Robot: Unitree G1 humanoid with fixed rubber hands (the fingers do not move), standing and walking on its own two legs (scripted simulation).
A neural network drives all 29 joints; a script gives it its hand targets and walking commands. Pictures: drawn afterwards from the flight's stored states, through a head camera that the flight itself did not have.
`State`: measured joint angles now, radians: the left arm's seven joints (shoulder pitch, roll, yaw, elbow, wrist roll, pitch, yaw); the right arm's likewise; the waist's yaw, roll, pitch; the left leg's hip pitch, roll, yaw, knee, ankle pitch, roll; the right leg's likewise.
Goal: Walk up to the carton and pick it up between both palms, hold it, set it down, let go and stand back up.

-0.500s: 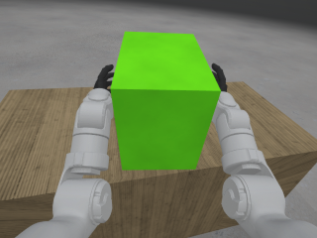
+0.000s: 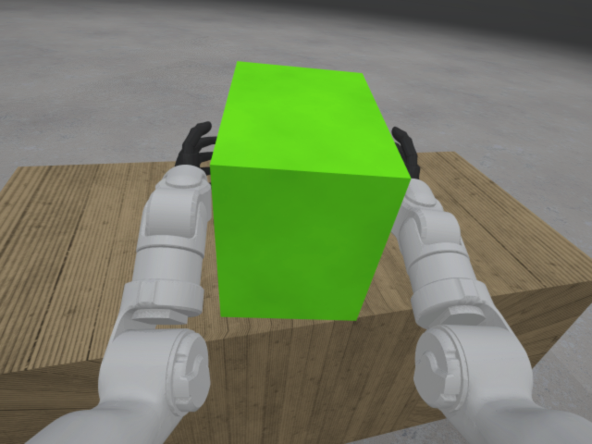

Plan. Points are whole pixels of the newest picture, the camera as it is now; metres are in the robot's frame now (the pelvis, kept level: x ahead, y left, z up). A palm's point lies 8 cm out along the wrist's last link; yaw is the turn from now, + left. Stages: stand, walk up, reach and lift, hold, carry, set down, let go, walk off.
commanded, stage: set down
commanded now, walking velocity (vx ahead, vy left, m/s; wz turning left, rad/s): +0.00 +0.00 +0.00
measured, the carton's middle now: (295, 188) +0.42 +0.01 +0.20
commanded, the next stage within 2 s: none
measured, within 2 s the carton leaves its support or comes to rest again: neither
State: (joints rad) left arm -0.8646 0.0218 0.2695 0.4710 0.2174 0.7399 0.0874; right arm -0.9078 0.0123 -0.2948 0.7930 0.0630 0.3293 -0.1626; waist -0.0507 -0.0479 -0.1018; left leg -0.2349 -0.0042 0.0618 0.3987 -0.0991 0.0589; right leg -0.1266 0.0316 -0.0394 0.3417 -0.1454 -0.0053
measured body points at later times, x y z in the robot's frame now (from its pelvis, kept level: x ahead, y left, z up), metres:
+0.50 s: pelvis +0.02 -0.01 +0.00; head +0.00 +0.03 +0.45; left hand +0.44 +0.15 +0.19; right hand +0.45 -0.13 +0.21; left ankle +0.08 +0.07 -0.74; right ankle +0.03 -0.12 -0.74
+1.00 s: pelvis +0.03 -0.01 +0.00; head +0.00 +0.02 +0.45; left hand +0.43 +0.17 +0.16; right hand +0.45 -0.11 +0.19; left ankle +0.08 +0.07 -0.74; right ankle +0.03 -0.12 -0.74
